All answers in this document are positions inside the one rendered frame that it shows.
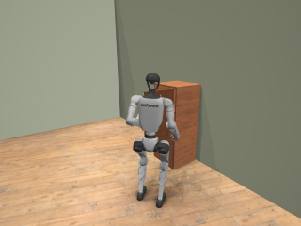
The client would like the robot right forearm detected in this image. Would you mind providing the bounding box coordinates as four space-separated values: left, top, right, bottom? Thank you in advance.
169 122 179 137

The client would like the robot left forearm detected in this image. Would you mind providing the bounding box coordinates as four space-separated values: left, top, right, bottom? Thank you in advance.
125 117 139 127

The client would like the robot right shin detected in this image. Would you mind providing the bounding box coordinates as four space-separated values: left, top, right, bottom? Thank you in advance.
158 162 169 200

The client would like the left robot upper arm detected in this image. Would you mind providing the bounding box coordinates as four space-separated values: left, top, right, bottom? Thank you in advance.
126 95 141 125

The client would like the robot right hand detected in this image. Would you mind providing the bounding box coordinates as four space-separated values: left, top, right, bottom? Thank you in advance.
170 133 180 141

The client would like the right robot upper arm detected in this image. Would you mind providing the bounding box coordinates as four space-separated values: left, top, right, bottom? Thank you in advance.
163 97 175 130

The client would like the cupboard door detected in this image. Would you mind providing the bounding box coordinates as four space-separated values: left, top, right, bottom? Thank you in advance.
144 89 174 142

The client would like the robot left thigh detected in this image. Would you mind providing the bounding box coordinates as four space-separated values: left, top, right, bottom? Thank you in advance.
133 138 149 166

